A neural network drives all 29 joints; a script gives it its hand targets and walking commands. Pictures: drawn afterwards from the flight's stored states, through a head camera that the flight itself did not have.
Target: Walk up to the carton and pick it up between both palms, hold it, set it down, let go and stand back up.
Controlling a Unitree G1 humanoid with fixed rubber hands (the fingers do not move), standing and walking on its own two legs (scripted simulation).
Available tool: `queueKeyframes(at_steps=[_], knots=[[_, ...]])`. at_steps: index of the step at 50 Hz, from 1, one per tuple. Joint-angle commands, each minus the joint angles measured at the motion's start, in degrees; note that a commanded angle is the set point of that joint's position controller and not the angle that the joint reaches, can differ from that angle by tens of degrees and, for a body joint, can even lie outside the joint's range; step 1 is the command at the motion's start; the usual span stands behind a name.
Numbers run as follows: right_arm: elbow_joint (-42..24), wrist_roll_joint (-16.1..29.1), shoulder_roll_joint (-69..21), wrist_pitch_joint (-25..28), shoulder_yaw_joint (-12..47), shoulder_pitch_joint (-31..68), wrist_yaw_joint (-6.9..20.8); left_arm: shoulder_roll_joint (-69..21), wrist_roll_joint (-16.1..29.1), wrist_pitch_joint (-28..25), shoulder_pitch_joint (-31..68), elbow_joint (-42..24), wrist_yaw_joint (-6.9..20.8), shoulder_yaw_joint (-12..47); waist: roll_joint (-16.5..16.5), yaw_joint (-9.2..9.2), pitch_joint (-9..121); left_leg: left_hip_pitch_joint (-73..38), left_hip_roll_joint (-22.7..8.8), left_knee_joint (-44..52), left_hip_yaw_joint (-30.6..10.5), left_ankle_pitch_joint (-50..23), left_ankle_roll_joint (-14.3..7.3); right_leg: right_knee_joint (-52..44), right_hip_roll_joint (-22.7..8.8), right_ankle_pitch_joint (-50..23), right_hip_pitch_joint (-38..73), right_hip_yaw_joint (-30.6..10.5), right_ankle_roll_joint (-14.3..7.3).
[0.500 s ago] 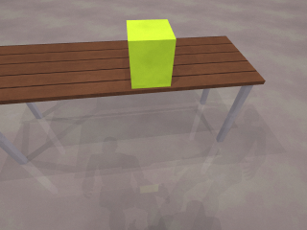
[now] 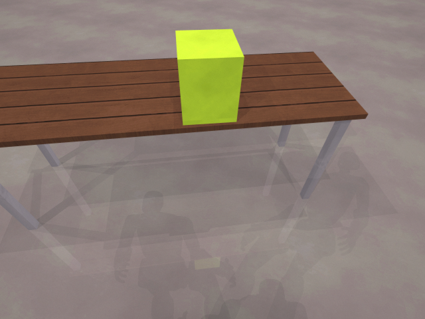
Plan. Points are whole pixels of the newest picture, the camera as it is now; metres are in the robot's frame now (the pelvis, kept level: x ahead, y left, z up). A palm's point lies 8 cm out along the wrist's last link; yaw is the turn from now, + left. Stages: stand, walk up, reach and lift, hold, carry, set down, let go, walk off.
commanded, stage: stand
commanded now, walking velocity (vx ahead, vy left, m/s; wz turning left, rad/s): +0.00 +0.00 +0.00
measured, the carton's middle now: (207, 77) +0.89 +0.06 -0.01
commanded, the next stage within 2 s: walk up in 0.90 s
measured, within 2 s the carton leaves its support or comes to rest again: neither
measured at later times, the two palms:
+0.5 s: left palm out of the picture +0.02 +0.26 -0.12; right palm out of the picture +0.02 -0.25 -0.13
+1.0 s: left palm out of the picture +0.01 +0.25 -0.13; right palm out of the picture +0.01 -0.25 -0.13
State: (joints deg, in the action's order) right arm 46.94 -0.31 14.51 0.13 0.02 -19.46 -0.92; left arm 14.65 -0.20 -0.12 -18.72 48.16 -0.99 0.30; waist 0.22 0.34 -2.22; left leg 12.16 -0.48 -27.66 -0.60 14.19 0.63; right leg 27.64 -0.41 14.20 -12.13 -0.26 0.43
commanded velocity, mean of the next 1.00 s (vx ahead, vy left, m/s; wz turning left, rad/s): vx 0.00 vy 0.00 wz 0.00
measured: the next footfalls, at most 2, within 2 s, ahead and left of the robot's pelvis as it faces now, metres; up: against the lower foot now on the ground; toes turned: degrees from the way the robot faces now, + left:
right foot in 1.82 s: +0.39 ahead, -0.10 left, +0.00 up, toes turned +4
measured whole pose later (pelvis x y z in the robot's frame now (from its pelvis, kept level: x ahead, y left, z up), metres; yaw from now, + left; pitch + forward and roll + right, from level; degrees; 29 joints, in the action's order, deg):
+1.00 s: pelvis +0.00 +0.00 +0.00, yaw +0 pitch -1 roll +0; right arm 54.6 -0.2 13.2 0.5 0.4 -20.2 -1.8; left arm 12.8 0.0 -0.4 -19.0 55.3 -1.7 0.3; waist 0.6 0.1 -2.1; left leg 10.7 -0.8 -25.2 -0.8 13.2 0.8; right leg 24.7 -0.2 12.9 -10.5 -0.4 0.5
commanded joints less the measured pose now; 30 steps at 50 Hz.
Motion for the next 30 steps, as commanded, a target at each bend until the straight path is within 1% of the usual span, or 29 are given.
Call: queueKeyframes(at_steps=[1,2,4,5,6,7,8,9,10,12,13,14,16,17,18,19,20,21,22,23,24,25,27,28,29,30], knots=[[-2.33,-0.14,6.66,0.80,-1.76,-2.72,-0.50,7.16,-0.03,-0.87,-1.80,-2.74,-0.48,-1.98,-0.33,-0.22,-1.09,1.09,-4.31,4.93,-3.92,-3.94,-1.30,-5.56,-4.30,-3.87,-1.54,-4.60,-1.70],[-2.17,-0.09,6.70,0.76,-1.85,-2.38,-0.50,7.14,-0.03,-0.81,-2.15,-2.39,-0.51,-1.93,0.71,-0.06,-2.85,1.96,-4.22,5.32,-4.31,-3.40,-1.35,-5.86,-4.40,-3.46,-2.45,-4.80,-1.77],[-2.02,0.01,6.69,0.85,-1.91,-2.89,-0.44,7.24,0.01,-0.90,-2.29,-2.04,-0.46,-1.89,0.07,-0.20,-1.95,1.41,-4.24,5.50,-4.31,-3.07,-1.22,-5.93,-4.40,-2.36,-2.27,-4.74,-1.75],[-1.54,-0.02,6.80,0.90,-1.89,-2.87,-0.45,7.14,0.04,-0.92,-2.07,-1.63,-0.46,-2.11,1.05,-0.08,-2.30,2.07,-4.45,5.83,-4.36,-2.73,-1.32,-5.94,-4.40,-2.46,-1.87,-4.53,-1.80],[-1.48,-0.02,6.84,0.94,-1.88,-2.66,-0.52,7.13,0.04,-1.05,-2.68,-1.70,-0.47,-2.14,1.00,0.07,-1.55,1.53,-4.34,5.57,-4.21,-3.04,-1.35,-6.08,-4.46,-2.79,-1.30,-4.99,-1.85],[-1.24,-0.02,6.61,1.02,-1.86,-2.66,-0.50,7.46,-0.15,-1.17,-2.36,-1.39,-0.50,-2.27,1.15,-0.27,-1.27,1.49,-4.35,5.57,-4.23,-3.87,-1.33,-6.06,-4.60,-3.55,-0.90,-4.90,-1.90],[-1.35,-0.02,7.05,1.12,-1.92,-2.84,-0.53,7.26,-0.19,-1.22,-2.91,-1.12,-0.47,-2.18,1.20,0.12,0.03,0.78,-4.38,5.54,-4.05,-3.99,-1.44,-6.06,-4.67,-4.04,-0.21,-4.94,-1.98],[-1.15,-0.01,6.91,1.15,-1.91,-2.45,-0.52,7.30,-0.09,-1.25,-2.44,-1.05,-0.52,-2.14,0.16,-0.07,-0.12,0.50,-4.40,5.25,-4.12,-4.63,-1.42,-5.97,-4.59,-5.08,0.10,-4.98,-1.92],[-0.79,0.11,6.67,1.24,-1.88,-2.86,-0.50,7.39,-0.01,-1.31,-2.31,-0.77,-0.53,-2.15,0.23,-0.10,0.93,0.02,-4.30,5.21,-4.07,-5.54,-1.24,-5.65,-4.56,-5.97,0.24,-4.87,-1.95],[-0.46,0.04,7.00,1.25,-1.97,-2.89,-0.67,6.83,0.09,-1.35,-2.77,-0.53,-0.54,-1.97,-0.85,0.03,2.55,-1.44,-4.58,4.86,-4.09,-6.49,-1.34,-5.78,-4.44,-6.88,0.91,-4.66,-1.89],[-0.31,0.01,6.92,1.21,-1.92,-2.83,-0.70,6.48,-0.01,-1.31,-2.31,-0.31,-0.59,-1.93,0.14,-0.10,1.85,-1.39,-4.46,5.00,-4.04,-6.75,-1.34,-5.67,-4.57,-7.63,1.19,-4.66,-1.94],[-0.16,0.11,6.59,1.15,-1.81,-2.72,-0.75,6.57,-0.02,-1.28,-1.99,-0.24,-0.68,-2.00,0.10,-0.17,0.78,-0.65,-4.62,5.13,-4.13,-7.41,-1.26,-5.42,-4.61,-8.57,0.87,-4.81,-1.94],[0.70,0.11,6.59,1.00,-1.72,-3.10,-0.87,6.25,0.16,-0.99,-2.10,0.28,-0.70,-1.84,0.03,0.05,-1.25,1.10,-4.71,5.90,-4.42,-5.34,-1.22,-6.14,-4.44,-5.99,0.32,-4.49,-1.65],[0.70,0.04,6.95,0.87,-1.79,-3.01,-0.87,6.74,0.09,-0.86,-2.34,0.61,-0.70,-1.89,-0.68,0.07,-2.19,1.05,-4.49,6.13,-4.44,-3.79,-1.20,-6.67,-4.39,-4.04,-0.62,-4.95,-1.64],[1.10,-0.01,7.02,0.82,-1.79,-3.15,-0.93,6.52,0.03,-0.82,-2.63,0.82,-0.69,-1.99,-0.20,-0.13,-1.71,0.95,-4.59,6.17,-4.34,-3.29,-1.25,-7.04,-4.48,-3.04,-0.72,-5.05,-1.71],[1.16,-0.18,6.60,0.70,-1.69,-3.13,-0.92,6.58,-0.04,-0.76,-2.54,0.82,-0.70,-1.97,-0.54,-0.32,-2.79,1.30,-4.49,6.46,-4.49,-2.87,-1.22,-7.01,-4.48,-2.55,-1.18,-4.97,-1.60],[1.53,-0.23,5.98,0.79,-1.53,-3.78,-0.86,6.80,-0.02,-0.75,-2.91,1.07,-0.67,-2.13,-0.08,-0.03,-1.84,1.06,-4.45,6.77,-4.35,-1.77,-0.99,-7.03,-4.35,-1.39,-1.13,-4.89,-1.61],[1.91,-0.09,6.20,0.73,-1.68,-3.79,-0.79,6.39,0.03,-0.66,-2.67,1.42,-0.71,-2.00,0.07,-0.21,-3.64,2.35,-4.42,7.04,-4.64,-0.89,-1.02,-7.27,-4.36,-0.73,-1.63,-4.68,-1.60],[1.79,-0.08,6.51,0.80,-1.81,-3.79,-0.78,6.35,0.08,-0.67,-2.93,1.63,-0.69,-1.96,-0.65,-0.20,-2.61,1.72,-4.42,7.15,-4.67,-0.61,-1.03,-7.25,-4.29,-0.30,-1.70,-4.76,-1.55],[1.97,-0.12,6.46,0.79,-1.85,-3.78,-0.76,6.46,0.05,-0.72,-3.05,2.08,-0.69,-2.11,0.35,0.10,-2.34,1.22,-4.37,7.00,-4.46,-0.98,-1.00,-7.36,-4.31,0.04,-1.63,-4.64,-1.49],[1.97,-0.11,6.58,0.82,-1.94,-3.93,-0.77,6.47,0.18,-0.83,-3.10,2.05,-0.72,-2.09,-0.11,-0.36,-1.33,1.08,-4.37,6.79,-4.42,-1.16,-1.17,-7.51,-4.35,-0.43,-0.87,-4.80,-1.50],[2.12,-0.05,6.35,0.87,-1.76,-3.94,-0.80,6.81,0.14,-0.91,-2.82,2.00,-0.73,-2.16,-0.69,-0.44,-1.83,1.08,-4.26,6.86,-4.17,-1.48,-1.08,-7.62,-4.43,-0.09,-1.34,-4.87,-1.53],[2.76,-0.02,6.04,0.99,-1.44,-4.34,-0.84,6.00,0.23,-1.07,-2.80,2.12,-0.83,-1.90,-0.43,-0.56,-0.68,0.07,-4.42,6.49,-4.02,-3.26,-1.18,-7.50,-4.73,-1.98,-0.50,-5.18,-1.54],[2.92,-0.21,5.51,1.05,-1.32,-4.44,-0.85,5.99,0.13,-1.06,-2.62,2.37,-0.80,-2.11,0.22,-0.23,-1.39,0.74,-4.40,6.48,-3.96,-3.32,-1.04,-7.35,-4.39,-2.32,-0.20,-4.76,-1.39],[3.14,-0.07,5.80,1.03,-1.43,-4.11,-0.91,5.86,0.09,-0.98,-2.93,2.68,-0.83,-1.93,-0.17,-0.15,-1.27,0.70,-4.51,6.77,-4.24,-3.19,-1.08,-7.15,-4.42,-2.41,-0.47,-4.79,-1.31],[3.07,-0.03,5.86,1.03,-1.46,-3.93,-0.93,6.05,0.17,-0.92,-3.00,2.74,-0.84,-2.09,0.16,0.07,-1.24,0.56,-4.47,6.79,-4.29,-2.75,-1.07,-7.22,-4.35,-1.90,-0.73,-4.86,-1.47]])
